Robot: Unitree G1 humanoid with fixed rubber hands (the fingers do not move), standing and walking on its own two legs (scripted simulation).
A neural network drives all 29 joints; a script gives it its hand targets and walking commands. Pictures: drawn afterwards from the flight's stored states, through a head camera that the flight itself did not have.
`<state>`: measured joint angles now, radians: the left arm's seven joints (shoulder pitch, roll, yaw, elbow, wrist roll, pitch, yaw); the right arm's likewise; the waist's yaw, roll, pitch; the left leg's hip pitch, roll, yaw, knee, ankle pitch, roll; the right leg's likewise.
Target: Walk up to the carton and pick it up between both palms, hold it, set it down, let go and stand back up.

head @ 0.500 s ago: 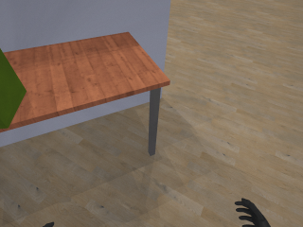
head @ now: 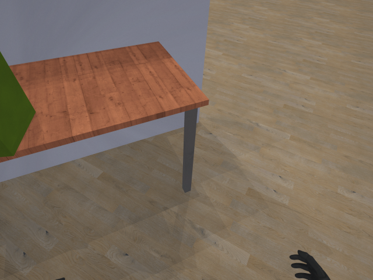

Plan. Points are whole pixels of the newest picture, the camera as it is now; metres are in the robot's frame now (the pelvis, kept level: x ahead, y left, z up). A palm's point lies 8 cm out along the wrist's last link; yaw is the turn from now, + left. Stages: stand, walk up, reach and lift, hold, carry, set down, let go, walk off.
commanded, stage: stand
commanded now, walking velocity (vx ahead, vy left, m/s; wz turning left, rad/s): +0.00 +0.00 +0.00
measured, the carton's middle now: out of the picture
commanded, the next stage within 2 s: walk up in 1.88 s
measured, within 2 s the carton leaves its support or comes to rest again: neither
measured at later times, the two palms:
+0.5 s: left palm out of the picture +0.09 +0.30 -0.10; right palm out of the picture +0.13 -0.28 -0.07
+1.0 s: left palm out of the picture +0.08 +0.30 -0.10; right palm out of the picture +0.11 -0.29 -0.07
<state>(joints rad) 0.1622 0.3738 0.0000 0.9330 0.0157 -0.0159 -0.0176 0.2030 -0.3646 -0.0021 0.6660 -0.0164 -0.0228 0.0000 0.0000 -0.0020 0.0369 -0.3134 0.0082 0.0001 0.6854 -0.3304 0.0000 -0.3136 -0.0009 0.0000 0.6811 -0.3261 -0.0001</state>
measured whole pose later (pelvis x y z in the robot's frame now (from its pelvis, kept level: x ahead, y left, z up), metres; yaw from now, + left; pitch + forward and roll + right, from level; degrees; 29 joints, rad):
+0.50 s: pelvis +0.00 +0.00 +0.00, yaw +0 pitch -2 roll +0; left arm 0.15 0.38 0.00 0.98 0.02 -0.02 -0.02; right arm 0.20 -0.36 0.00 0.71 -0.02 -0.02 0.00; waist 0.00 0.00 0.04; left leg -0.31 0.01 0.00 0.64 -0.30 0.00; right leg -0.31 0.00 0.00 0.63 -0.30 0.00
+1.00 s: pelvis -0.01 +0.00 +0.01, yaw +0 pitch -2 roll +0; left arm 0.14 0.38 0.00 1.01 0.02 -0.02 -0.02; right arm 0.20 -0.37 0.00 0.74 -0.02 -0.02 0.00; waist 0.00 0.00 0.04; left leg -0.29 0.01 0.00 0.59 -0.27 0.00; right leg -0.29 0.00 0.00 0.59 -0.27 0.00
